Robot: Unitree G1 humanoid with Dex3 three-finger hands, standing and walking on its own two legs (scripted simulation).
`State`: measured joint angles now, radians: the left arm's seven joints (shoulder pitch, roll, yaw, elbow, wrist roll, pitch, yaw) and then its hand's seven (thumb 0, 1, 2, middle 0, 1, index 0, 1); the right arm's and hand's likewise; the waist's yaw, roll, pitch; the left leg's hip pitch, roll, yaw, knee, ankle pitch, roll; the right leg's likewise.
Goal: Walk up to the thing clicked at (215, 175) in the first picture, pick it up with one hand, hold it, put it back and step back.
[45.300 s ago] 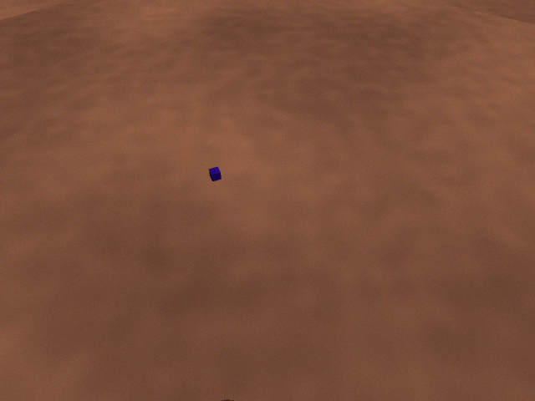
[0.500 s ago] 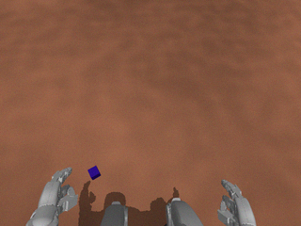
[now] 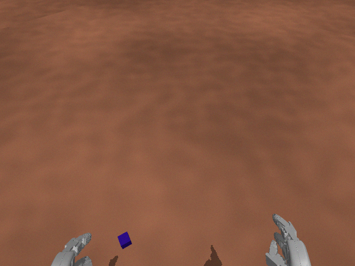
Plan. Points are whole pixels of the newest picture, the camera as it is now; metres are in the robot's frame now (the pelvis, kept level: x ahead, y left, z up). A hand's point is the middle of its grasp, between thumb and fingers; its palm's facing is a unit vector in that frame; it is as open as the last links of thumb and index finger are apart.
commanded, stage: home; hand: left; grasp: from above
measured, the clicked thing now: (124, 240) +0.43 +0.25 -0.69
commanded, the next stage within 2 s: stand in 1.82 s
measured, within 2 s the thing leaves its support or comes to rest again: neither
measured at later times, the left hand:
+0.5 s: hand out of the picture +0.17 +0.18 -0.05, palm faces +0.03 -0.98 -0.20, open 7.9 cm
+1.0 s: hand out of the picture +0.17 +0.18 -0.05, palm faces +0.03 -0.98 -0.20, open 8.0 cm
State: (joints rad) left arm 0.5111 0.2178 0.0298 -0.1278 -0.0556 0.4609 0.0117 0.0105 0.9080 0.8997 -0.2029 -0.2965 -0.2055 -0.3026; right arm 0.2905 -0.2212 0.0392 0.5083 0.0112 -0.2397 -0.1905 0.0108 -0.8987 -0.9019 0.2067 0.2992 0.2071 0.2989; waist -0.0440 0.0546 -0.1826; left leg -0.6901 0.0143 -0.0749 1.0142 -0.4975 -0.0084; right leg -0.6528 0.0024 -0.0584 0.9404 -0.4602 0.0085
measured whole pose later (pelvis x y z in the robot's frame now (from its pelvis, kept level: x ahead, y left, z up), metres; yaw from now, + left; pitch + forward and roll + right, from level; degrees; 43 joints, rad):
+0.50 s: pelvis +0.00 +0.00 +0.00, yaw +0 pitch +10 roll -3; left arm 0.50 0.22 0.03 -0.13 -0.05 0.45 0.01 0.01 0.81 0.84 -0.19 -0.28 -0.19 -0.29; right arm 0.31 -0.22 0.04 0.54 0.01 -0.25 -0.19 0.01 -0.90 -0.90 0.21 0.30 0.21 0.30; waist -0.05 0.05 -0.17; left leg -0.68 0.02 -0.07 1.02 -0.50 -0.01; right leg -0.65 0.00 -0.06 0.94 -0.46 0.01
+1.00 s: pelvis +0.00 +0.00 +0.00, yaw +0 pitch +10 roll -3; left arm 0.51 0.23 0.02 -0.13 -0.05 0.45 0.01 0.01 0.79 0.83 -0.19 -0.28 -0.19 -0.28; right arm 0.29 -0.22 0.04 0.54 0.01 -0.24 -0.18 0.01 -0.90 -0.90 0.21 0.30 0.21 0.30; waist -0.04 0.05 -0.17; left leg -0.68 0.02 -0.07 1.02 -0.51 0.00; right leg -0.65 0.00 -0.05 0.94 -0.47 0.01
